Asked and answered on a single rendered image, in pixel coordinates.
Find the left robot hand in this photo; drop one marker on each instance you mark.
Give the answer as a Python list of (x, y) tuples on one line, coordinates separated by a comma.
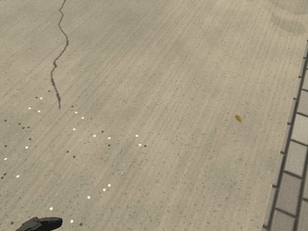
[(41, 224)]

